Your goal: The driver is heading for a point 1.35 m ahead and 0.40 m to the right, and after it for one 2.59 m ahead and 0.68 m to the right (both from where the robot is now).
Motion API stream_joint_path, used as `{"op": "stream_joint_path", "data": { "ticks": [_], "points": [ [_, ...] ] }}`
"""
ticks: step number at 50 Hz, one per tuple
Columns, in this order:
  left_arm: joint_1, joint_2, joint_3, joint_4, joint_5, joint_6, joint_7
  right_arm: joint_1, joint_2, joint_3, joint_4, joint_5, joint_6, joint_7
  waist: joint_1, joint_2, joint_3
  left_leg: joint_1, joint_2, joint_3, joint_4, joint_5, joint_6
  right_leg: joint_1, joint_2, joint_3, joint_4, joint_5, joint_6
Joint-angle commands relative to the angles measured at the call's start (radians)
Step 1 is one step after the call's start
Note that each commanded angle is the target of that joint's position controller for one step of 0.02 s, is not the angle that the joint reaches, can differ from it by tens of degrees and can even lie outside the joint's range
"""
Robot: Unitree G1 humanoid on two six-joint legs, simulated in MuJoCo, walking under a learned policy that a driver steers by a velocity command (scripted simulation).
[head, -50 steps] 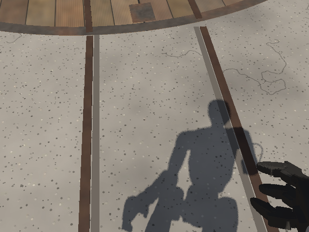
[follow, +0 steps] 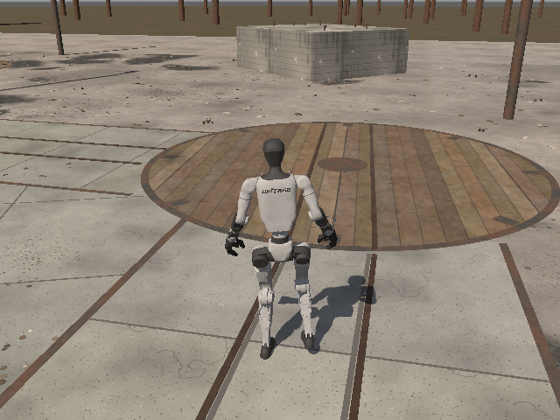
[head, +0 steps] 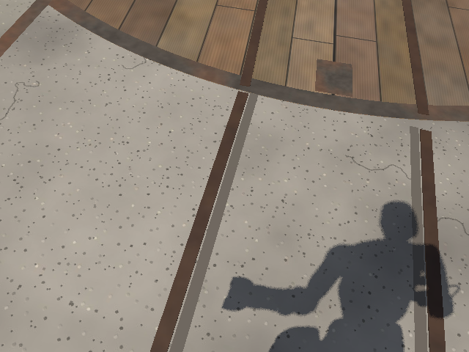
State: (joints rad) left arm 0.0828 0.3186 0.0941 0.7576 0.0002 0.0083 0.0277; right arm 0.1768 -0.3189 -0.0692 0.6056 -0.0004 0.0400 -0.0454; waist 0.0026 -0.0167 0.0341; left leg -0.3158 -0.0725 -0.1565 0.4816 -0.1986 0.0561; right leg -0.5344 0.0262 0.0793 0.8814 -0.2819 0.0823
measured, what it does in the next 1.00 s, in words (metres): steps on the spot, turning right: right foot, then left foot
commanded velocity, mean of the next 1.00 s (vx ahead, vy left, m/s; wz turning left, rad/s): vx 0.01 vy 0.00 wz -0.43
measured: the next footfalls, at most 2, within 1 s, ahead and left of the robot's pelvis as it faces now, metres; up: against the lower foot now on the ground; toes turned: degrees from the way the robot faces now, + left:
right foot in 0.14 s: +0.06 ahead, -0.16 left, +0.00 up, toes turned -1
left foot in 0.46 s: +0.08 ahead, +0.09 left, +0.00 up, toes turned -24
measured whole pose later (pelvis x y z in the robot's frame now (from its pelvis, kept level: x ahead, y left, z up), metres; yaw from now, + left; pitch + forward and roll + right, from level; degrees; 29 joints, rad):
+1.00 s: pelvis +0.01 -0.03 +0.00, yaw -28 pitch +2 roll +0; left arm 0.07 0.24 0.04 0.64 0.01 0.04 0.03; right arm 0.26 -0.31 -0.06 0.76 0.03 0.00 0.02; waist -0.07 0.03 0.05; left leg -0.37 0.05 0.05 0.85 -0.53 -0.04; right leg -0.25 -0.03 -0.04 0.48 -0.26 0.00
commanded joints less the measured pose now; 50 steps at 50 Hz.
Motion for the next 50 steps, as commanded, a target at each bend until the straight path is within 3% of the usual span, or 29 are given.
{"op": "stream_joint_path", "data": {
  "ticks": [1, 3, 7, 8, 9, 10, 12, 13, 15, 16, 18, 20, 22, 23, 24, 25, 26, 27, 29, 34, 39, 41, 43, 44, 45, 46, 47, 48, 50],
  "points": [
    [0.001, 0.043, -0.006, -0.044, -0.004, -0.007, -0.014, -0.005, -0.077, -0.005, -0.051, -0.024, -0.012, 0.010, -0.028, 0.168, -0.169, 0.127, 0.258, -0.162, -0.089, 0.285, 0.148, 0.101, -0.064, -0.016, -0.073, -0.007, 0.002],
    [0.014, 0.030, -0.018, -0.035, -0.005, -0.009, -0.025, -0.021, -0.040, 0.016, -0.025, -0.036, -0.020, 0.028, -0.032, 0.161, -0.138, 0.073, 0.259, -0.142, -0.100, 0.240, 0.151, 0.204, -0.077, -0.037, -0.161, -0.007, -0.013],
    [0.014, 0.121, -0.003, -0.063, -0.008, -0.020, -0.033, -0.009, -0.137, -0.013, 0.017, -0.015, -0.026, 0.027, -0.021, 0.119, -0.046, 0.107, 0.214, -0.107, -0.042, 0.152, 0.094, 0.230, -0.055, -0.043, -0.398, 0.213, -0.078],
    [0.018, 0.180, 0.010, -0.076, -0.005, -0.022, -0.030, 0.016, -0.137, -0.018, 0.012, -0.024, -0.031, 0.019, -0.053, 0.028, -0.058, 0.107, 0.154, -0.058, 0.033, 0.080, 0.055, 0.237, -0.111, 0.054, -0.381, 0.453, -0.114],
    [0.031, 0.213, 0.024, -0.065, -0.021, -0.021, -0.029, 0.015, -0.113, -0.017, -0.002, -0.036, -0.034, 0.012, -0.074, -0.090, -0.067, 0.093, 0.052, 0.056, 0.111, 0.018, 0.002, 0.220, -0.157, 0.159, -0.415, 0.481, -0.181],
    [0.062, 0.209, 0.030, -0.064, -0.026, -0.020, -0.027, -0.044, -0.100, -0.017, -0.014, -0.036, -0.034, 0.005, -0.037, -0.150, -0.059, 0.042, -0.006, 0.129, 0.204, -0.050, -0.046, 0.230, -0.217, 0.287, -0.479, 0.452, -0.252],
    [0.145, 0.184, 0.027, -0.054, -0.005, -0.023, -0.015, -0.129, -0.057, -0.016, -0.045, -0.016, -0.032, -0.001, 0.031, -0.243, -0.072, -0.149, -0.062, 0.096, 0.390, -0.369, -0.072, 0.369, -0.311, 0.493, -0.554, 0.476, -0.360],
    [0.164, 0.186, 0.030, -0.055, -0.001, -0.031, -0.011, -0.135, -0.058, -0.021, -0.052, -0.007, -0.032, 0.003, 0.044, -0.217, -0.096, -0.214, -0.050, 0.045, 0.529, -0.458, -0.081, 0.428, -0.324, 0.517, -0.553, 0.500, -0.375],
    [0.103, 0.184, 0.039, -0.073, -0.028, -0.028, 0.004, -0.112, -0.038, -0.021, -0.044, 0.001, -0.036, 0.011, 0.003, -0.124, -0.125, -0.238, -0.005, 0.012, 0.487, -0.375, -0.092, 0.465, -0.260, 0.425, -0.507, 0.486, -0.305],
    [0.080, 0.171, 0.042, -0.082, -0.043, -0.012, 0.012, -0.122, -0.025, -0.019, -0.043, 0.002, -0.042, 0.014, 0.003, -0.115, -0.131, -0.219, -0.001, 0.026, 0.376, -0.327, -0.102, 0.470, -0.220, 0.393, -0.502, 0.443, -0.268],
    [0.064, 0.167, 0.049, -0.102, -0.042, 0.026, 0.023, -0.117, 0.003, -0.014, -0.035, 0.013, -0.054, 0.028, 0.009, -0.143, -0.155, -0.115, -0.029, 0.059, 0.225, -0.236, -0.119, 0.431, -0.172, 0.385, -0.496, 0.415, -0.244],
    [0.048, 0.171, 0.057, -0.126, -0.039, 0.044, 0.020, -0.051, -0.011, -0.024, -0.012, 0.023, -0.059, 0.043, -0.005, -0.176, -0.175, 0.009, -0.043, 0.072, 0.073, -0.166, -0.117, 0.376, -0.153, 0.408, -0.495, 0.380, -0.236],
    [0.018, 0.145, 0.049, -0.148, -0.055, 0.045, 0.016, 0.049, -0.050, -0.046, 0.025, 0.021, -0.057, 0.041, -0.050, -0.153, -0.176, 0.208, -0.003, 0.083, -0.160, 0.016, -0.092, 0.247, -0.098, 0.397, -0.458, 0.181, -0.179],
    [0.084, 0.089, 0.035, -0.140, -0.044, 0.046, 0.012, 0.063, -0.113, -0.063, 0.022, 0.009, -0.049, 0.031, -0.017, -0.008, -0.185, 0.341, 0.185, -0.089, -0.211, -0.012, -0.026, 0.095, -0.012, 0.307, -0.298, -0.115, -0.122],
    [0.124, 0.068, 0.033, -0.159, -0.035, 0.034, 0.009, -0.001, -0.191, -0.073, -0.003, -0.043, -0.041, 0.032, 0.029, 0.271, -0.142, 0.281, 0.418, -0.382, -0.242, 0.049, 0.121, -0.093, 0.110, 0.154, -0.073, -0.322, -0.071],
    [0.135, 0.151, 0.054, -0.151, -0.019, 0.021, 0.007, -0.054, -0.154, -0.063, -0.030, -0.064, -0.053, 0.033, 0.042, 0.222, -0.093, 0.203, 0.489, -0.395, -0.258, 0.089, 0.180, -0.116, 0.001, 0.141, 0.119, -0.300, -0.043],
    [0.136, 0.198, 0.070, -0.127, -0.025, 0.025, 0.005, -0.110, -0.094, -0.045, -0.043, -0.057, -0.060, 0.026, 0.055, 0.138, -0.060, 0.157, 0.426, -0.268, -0.241, 0.092, 0.158, -0.099, -0.022, 0.113, 0.201, -0.229, -0.033],
    [0.157, 0.183, 0.071, -0.104, -0.024, 0.036, 0.008, -0.142, -0.071, -0.038, -0.051, -0.040, -0.064, 0.017, 0.063, 0.096, -0.043, 0.153, 0.349, -0.158, -0.226, 0.073, 0.120, -0.101, -0.029, 0.096, 0.245, -0.157, -0.021],
    [0.157, 0.139, 0.058, -0.106, -0.022, 0.047, 0.001, -0.135, -0.061, -0.030, -0.045, -0.019, -0.064, -0.001, 0.043, 0.121, -0.027, 0.171, 0.297, -0.018, -0.204, 0.186, 0.106, -0.141, -0.056, 0.051, 0.335, -0.061, 0.006],
    [0.022, 0.086, 0.023, -0.201, -0.031, 0.038, -0.025, 0.006, -0.103, -0.042, -0.011, -0.029, -0.043, -0.012, -0.051, 0.131, -0.048, 0.329, 0.344, 0.082, -0.199, 0.361, 0.173, -0.211, -0.118, -0.036, 0.201, -0.036, 0.056],
    [0.005, 0.039, -0.005, -0.221, -0.005, 0.039, -0.026, 0.004, -0.151, -0.054, 0.013, -0.003, -0.037, 0.031, -0.041, 0.113, -0.094, 0.290, 0.362, 0.115, -0.165, 0.512, 0.208, 0.003, -0.077, -0.059, -0.023, -0.133, 0.022],
    [0.022, 0.026, -0.012, -0.199, 0.000, 0.038, -0.017, -0.013, -0.119, -0.038, 0.033, 0.012, -0.046, 0.050, -0.023, 0.141, -0.110, 0.264, 0.338, 0.116, -0.137, 0.525, 0.194, 0.133, -0.054, -0.070, -0.189, -0.110, -0.003],
    [0.079, 0.015, -0.014, -0.157, 0.007, 0.035, -0.013, -0.028, -0.076, -0.014, 0.062, 0.034, -0.059, 0.064, 0.025, 0.149, -0.109, 0.203, 0.292, 0.121, -0.084, 0.514, 0.138, 0.344, -0.024, -0.097, -0.512, 0.123, -0.042],
    [0.096, 0.070, -0.002, -0.154, 0.010, 0.032, -0.008, 0.017, -0.083, -0.013, 0.084, 0.042, -0.069, 0.069, 0.025, 0.135, -0.116, 0.131, 0.272, 0.117, -0.066, 0.460, 0.079, 0.486, -0.046, -0.062, -0.599, 0.285, -0.068],
    [0.146, 0.157, 0.016, -0.160, 0.015, 0.033, 0.006, 0.032, -0.075, -0.003, 0.072, 0.011, -0.080, 0.074, 0.017, 0.053, -0.197, 0.031, 0.231, 0.128, -0.006, 0.238, 0.009, 0.666, -0.185, 0.053, -0.500, 0.609, -0.106],
    [0.139, 0.216, 0.029, -0.166, 0.030, 0.047, 0.021, 0.076, -0.037, 0.010, 0.069, -0.012, -0.089, 0.084, -0.008, -0.139, -0.232, -0.157, 0.155, 0.183, 0.096, -0.182, -0.061, 0.794, -0.357, 0.133, -0.381, 0.928, -0.224],
    [0.105, 0.174, 0.029, -0.157, 0.023, 0.049, 0.016, 0.044, -0.066, 0.003, 0.059, 0.009, -0.078, 0.075, 0.027, -0.199, -0.244, -0.167, 0.121, 0.204, 0.228, -0.381, -0.098, 0.672, -0.403, 0.163, -0.427, 0.761, -0.338],
    [0.091, 0.158, 0.028, -0.166, 0.026, 0.040, 0.011, 0.007, -0.132, -0.021, 0.055, 0.031, -0.064, 0.065, 0.054, -0.180, -0.184, -0.232, 0.115, 0.191, 0.439, -0.453, -0.116, 0.618, -0.399, 0.164, -0.475, 0.695, -0.370],
    [0.122, 0.133, 0.026, -0.140, -0.003, 0.009, 0.011, 0.038, -0.131, -0.039, 0.065, 0.042, -0.029, 0.056, 0.058, -0.164, -0.133, -0.349, 0.172, 0.144, 0.652, -0.374, -0.106, 0.556, -0.385, 0.147, -0.624, -0.025, -0.323]
  ]
}}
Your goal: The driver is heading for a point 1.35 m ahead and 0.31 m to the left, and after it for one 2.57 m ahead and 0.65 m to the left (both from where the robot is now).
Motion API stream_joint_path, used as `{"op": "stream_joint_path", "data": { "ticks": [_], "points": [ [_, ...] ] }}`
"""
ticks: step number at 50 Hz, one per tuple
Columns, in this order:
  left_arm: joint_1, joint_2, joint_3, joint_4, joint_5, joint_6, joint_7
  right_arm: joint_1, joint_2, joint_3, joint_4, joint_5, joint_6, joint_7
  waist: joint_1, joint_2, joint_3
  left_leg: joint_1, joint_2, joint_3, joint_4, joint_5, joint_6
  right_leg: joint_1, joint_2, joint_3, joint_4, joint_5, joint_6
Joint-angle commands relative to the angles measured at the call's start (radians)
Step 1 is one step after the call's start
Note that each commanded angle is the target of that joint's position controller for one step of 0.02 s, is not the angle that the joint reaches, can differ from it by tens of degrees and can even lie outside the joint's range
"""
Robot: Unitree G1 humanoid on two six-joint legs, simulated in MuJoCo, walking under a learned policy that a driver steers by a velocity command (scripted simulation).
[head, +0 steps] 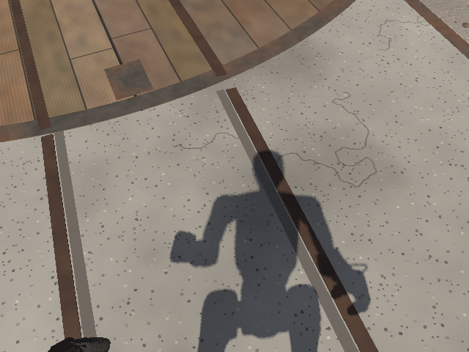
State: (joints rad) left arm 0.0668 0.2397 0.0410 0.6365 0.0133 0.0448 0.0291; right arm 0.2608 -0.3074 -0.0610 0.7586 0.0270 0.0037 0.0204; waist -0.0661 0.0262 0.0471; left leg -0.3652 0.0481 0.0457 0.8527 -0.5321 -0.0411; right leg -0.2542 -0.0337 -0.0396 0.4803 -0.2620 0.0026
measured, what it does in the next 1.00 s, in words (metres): walks ahead, turning left: left foot, then right foot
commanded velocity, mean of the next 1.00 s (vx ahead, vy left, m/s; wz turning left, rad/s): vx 0.29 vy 0.00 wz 0.28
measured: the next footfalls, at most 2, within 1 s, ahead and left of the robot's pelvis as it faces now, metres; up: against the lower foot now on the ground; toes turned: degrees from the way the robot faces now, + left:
left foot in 0.36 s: +0.18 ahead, +0.21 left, +0.00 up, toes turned +21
right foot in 0.94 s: +0.16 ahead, -0.02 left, +0.00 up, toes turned +14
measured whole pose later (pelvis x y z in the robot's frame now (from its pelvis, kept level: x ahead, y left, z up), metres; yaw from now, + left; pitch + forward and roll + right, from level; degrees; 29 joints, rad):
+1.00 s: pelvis +0.14 +0.06 -0.03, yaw +16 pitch +1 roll +2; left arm 0.59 0.23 0.04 0.87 0.00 -0.03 -0.02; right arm -0.04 -0.26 -0.05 0.61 0.05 -0.05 0.03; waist 0.15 0.06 -0.04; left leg -0.56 0.06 0.04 1.05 -0.45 0.03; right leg -0.31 -0.02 -0.07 0.80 -0.54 -0.07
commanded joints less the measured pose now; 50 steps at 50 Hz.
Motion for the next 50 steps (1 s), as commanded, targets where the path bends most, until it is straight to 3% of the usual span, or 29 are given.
{"op": "stream_joint_path", "data": {
  "ticks": [1, 4, 7, 10, 12, 15, 16, 17, 18, 19, 20, 21, 22, 23, 24, 28, 29, 30, 31, 32, 34, 38, 43, 45, 46, 47, 48, 49, 50],
  "points": [
    [0.112, 0.203, 0.078, -0.006, -0.032, -0.048, 0.008, -0.056, -0.131, -0.048, -0.102, 0.010, 0.020, -0.014, 0.111, -0.232, -0.082, -0.352, 0.066, -0.066, 0.304, 0.031, -0.006, 0.226, -0.323, 0.283, -0.292, -0.269, -0.212],
    [0.090, 0.155, 0.064, 0.008, -0.018, -0.094, 0.008, -0.065, -0.097, -0.048, -0.122, 0.007, 0.013, -0.015, 0.091, -0.197, -0.027, -0.420, 0.084, -0.064, 0.332, 0.191, -0.004, 0.210, -0.311, 0.215, -0.375, -0.366, -0.155],
    [0.121, 0.165, 0.074, 0.030, -0.006, -0.121, 0.007, -0.086, -0.062, -0.040, -0.144, 0.007, 0.000, -0.008, 0.093, -0.153, -0.015, -0.458, 0.111, -0.070, 0.276, 0.278, -0.002, 0.253, -0.318, 0.104, -0.390, -0.278, -0.140],
    [0.087, 0.184, 0.081, 0.033, 0.006, -0.121, 0.001, -0.114, -0.036, -0.029, -0.172, 0.001, 0.004, 0.006, 0.076, -0.106, 0.052, -0.388, 0.130, -0.063, 0.137, 0.328, -0.006, 0.187, -0.301, -0.049, -0.369, -0.037, -0.138],
    [0.047, 0.214, 0.092, 0.027, -0.003, -0.108, -0.009, -0.111, -0.023, -0.023, -0.185, -0.009, 0.011, 0.019, 0.065, -0.102, 0.064, -0.244, 0.111, -0.009, 0.010, 0.346, 0.002, 0.112, -0.267, -0.167, -0.299, 0.176, -0.122],
    [0.034, 0.247, 0.109, 0.030, -0.051, -0.086, -0.025, -0.047, -0.084, -0.048, -0.198, 0.000, 0.036, 0.027, 0.034, -0.130, -0.002, -0.086, 0.044, 0.073, -0.087, 0.334, 0.035, 0.115, -0.285, -0.207, -0.106, 0.481, -0.088],
    [0.019, 0.241, 0.109, 0.031, -0.072, -0.081, -0.030, 0.037, -0.119, -0.069, -0.181, -0.004, 0.038, 0.024, -0.019, -0.109, -0.063, 0.043, -0.012, 0.111, -0.170, 0.383, 0.065, 0.111, -0.262, -0.233, 0.037, 0.592, -0.054],
    [0.049, 0.204, 0.098, 0.038, -0.082, -0.082, -0.038, 0.172, -0.193, -0.107, -0.145, -0.017, 0.036, 0.007, -0.081, -0.026, -0.137, 0.244, -0.088, 0.115, -0.262, 0.495, 0.114, 0.052, -0.202, -0.252, 0.258, 0.574, 0.001],
    [0.099, 0.127, 0.073, 0.020, -0.035, -0.089, -0.046, 0.228, -0.308, -0.136, -0.138, -0.015, 0.034, -0.019, -0.068, 0.269, -0.106, 0.426, 0.045, -0.143, -0.357, 1.080, 0.181, -0.234, -0.090, -0.245, 0.591, -0.190, 0.094],
    [0.177, 0.081, 0.051, -0.004, 0.015, -0.089, -0.044, 0.122, -0.379, -0.121, -0.217, -0.050, 0.023, -0.013, 0.053, 0.381, -0.281, 0.511, 0.281, -0.586, -0.335, 1.443, 0.387, -0.388, 0.048, -0.053, 0.927, -0.596, 0.140],
    [0.199, 0.175, 0.066, 0.024, -0.001, -0.077, -0.028, 0.068, -0.355, -0.113, -0.269, -0.058, -0.003, 0.017, 0.018, 0.168, -0.450, 0.512, 0.357, -0.682, -0.401, 1.332, 0.458, -0.403, 0.048, 0.121, 1.024, -0.532, 0.131],
    [0.091, 0.179, 0.062, 0.000, -0.028, -0.067, -0.007, 0.043, -0.318, -0.107, -0.252, -0.060, -0.016, 0.025, 0.002, 0.091, -0.374, 0.419, 0.310, -0.644, -0.461, 1.017, 0.414, -0.436, 0.046, 0.146, 0.985, -0.402, 0.090],
    [0.058, 0.170, 0.059, 0.001, -0.017, -0.057, 0.018, -0.013, -0.276, -0.098, -0.250, -0.036, -0.017, 0.015, 0.026, 0.042, -0.271, 0.345, 0.251, -0.588, -0.468, 0.820, 0.341, -0.465, 0.020, 0.166, 0.919, -0.303, 0.066],
    [0.067, 0.175, 0.060, 0.017, -0.005, -0.043, 0.033, -0.062, -0.225, -0.081, -0.254, -0.017, -0.006, -0.004, 0.051, 0.045, -0.223, 0.253, 0.216, -0.544, -0.472, 0.734, 0.296, -0.434, 0.002, 0.195, 0.874, -0.224, 0.060],
    [0.085, 0.194, 0.065, 0.030, -0.004, -0.031, 0.033, -0.096, -0.201, -0.069, -0.269, -0.017, 0.006, -0.018, 0.074, 0.064, -0.206, 0.171, 0.186, -0.511, -0.486, 0.707, 0.269, -0.369, 0.015, 0.203, 0.852, -0.182, 0.055],
    [0.147, 0.164, 0.055, 0.093, -0.011, -0.003, 0.033, -0.121, -0.166, -0.041, -0.267, -0.043, 0.015, -0.049, 0.077, 0.021, -0.251, 0.124, 0.188, -0.381, -0.451, 0.970, 0.258, -0.302, 0.066, 0.153, 0.929, -0.144, 0.079],
    [0.169, 0.169, 0.055, 0.094, -0.019, 0.002, 0.034, -0.123, -0.145, -0.027, -0.257, -0.036, 0.014, -0.053, 0.085, 0.015, -0.282, 0.121, 0.164, -0.358, -0.476, 0.750, 0.250, -0.288, 0.052, 0.142, 0.914, -0.100, 0.084],
    [0.190, 0.166, 0.054, 0.097, -0.027, 0.004, 0.030, -0.143, -0.109, -0.008, -0.252, -0.033, 0.012, -0.055, 0.097, 0.039, -0.286, 0.101, 0.119, -0.328, -0.518, 0.378, 0.231, -0.274, 0.035, 0.117, 0.874, -0.040, 0.092],
    [0.220, 0.155, 0.050, 0.096, -0.023, 0.000, 0.020, -0.156, -0.090, 0.005, -0.244, -0.033, 0.010, -0.058, 0.113, 0.118, -0.282, 0.095, 0.084, -0.314, -0.555, 0.095, 0.208, -0.273, 0.034, 0.065, 0.827, -0.004, 0.105],
    [0.248, 0.162, 0.050, 0.102, -0.020, -0.007, 0.010, -0.137, -0.101, 0.003, -0.228, -0.038, 0.008, -0.059, 0.108, 0.190, -0.262, 0.094, 0.087, -0.330, -0.605, -0.081, 0.202, -0.278, 0.036, 0.022, 0.795, -0.002, 0.112],
    [0.232, 0.188, 0.052, 0.094, -0.029, -0.021, 0.003, -0.124, -0.141, -0.011, -0.209, -0.056, -0.006, -0.056, 0.087, 0.215, -0.179, 0.082, 0.139, -0.364, -0.665, -0.242, 0.205, -0.303, 0.015, 0.015, 0.728, -0.023, 0.094],
    [0.259, 0.172, 0.050, 0.096, -0.038, -0.043, 0.001, -0.135, -0.138, -0.022, -0.171, -0.039, -0.055, -0.053, 0.091, 0.164, -0.119, 0.156, 0.228, -0.330, -0.700, -0.214, 0.194, -0.347, -0.040, 0.041, 0.611, -0.052, 0.028],
    [0.462, 0.091, 0.031, 0.169, -0.025, -0.025, -0.001, -0.318, -0.127, -0.032, -0.191, -0.003, -0.084, -0.028, 0.187, 0.091, -0.038, -0.007, 0.198, -0.071, -0.692, -0.068, 0.127, -0.083, -0.070, -0.099, 0.372, -0.134, -0.033],
    [0.553, 0.060, 0.022, 0.210, -0.025, -0.022, -0.012, -0.360, -0.096, -0.027, -0.198, 0.021, -0.081, -0.019, 0.209, -0.027, -0.009, -0.026, 0.199, -0.003, -0.531, -0.060, 0.122, -0.010, -0.073, -0.144, 0.166, -0.098, -0.073],
    [0.672, 0.050, 0.023, 0.263, -0.023, -0.033, -0.021, -0.379, -0.051, -0.018, -0.202, 0.018, -0.072, -0.017, 0.245, -0.159, -0.007, -0.080, 0.152, 0.071, -0.312, -0.098, 0.111, 0.082, -0.018, -0.179, 0.083, -0.077, -0.082],
    [0.738, 0.032, 0.017, 0.280, -0.016, -0.055, -0.036, -0.415, 0.029, -0.001, -0.203, 0.021, -0.059, -0.006, 0.272, -0.309, 0.047, -0.296, 0.091, 0.119, 0.099, -0.130, 0.083, 0.139, -0.080, 0.032, 0.087, -0.166, -0.141],
    [0.638, 0.030, -0.020, 0.223, -0.024, -0.093, -0.061, -0.414, 0.128, 0.031, -0.246, 0.012, -0.050, 0.010, 0.168, -0.342, 0.160, -0.534, 0.009, 0.033, 0.454, -0.129, 0.064, 0.014, -0.139, 0.363, 0.045, -0.312, -0.202],
    [0.499, 0.189, 0.018, 0.125, -0.021, -0.131, -0.082, -0.439, 0.107, 0.035, -0.318, 0.036, -0.061, 0.025, 0.116, -0.391, 0.155, -0.697, -0.053, -0.114, 0.471, -0.026, 0.064, -0.016, -0.295, 0.949, -0.388, -0.760, -0.352],
    [0.391, 0.231, 0.039, 0.083, -0.006, -0.147, -0.073, -0.490, 0.010, 0.014, -0.325, 0.050, -0.091, 0.032, 0.112, -0.184, 0.183, -0.755, -0.009, -0.159, 0.470, 0.125, 0.074, 0.023, -0.379, 1.046, -0.468, -0.826, -0.342]
  ]
}}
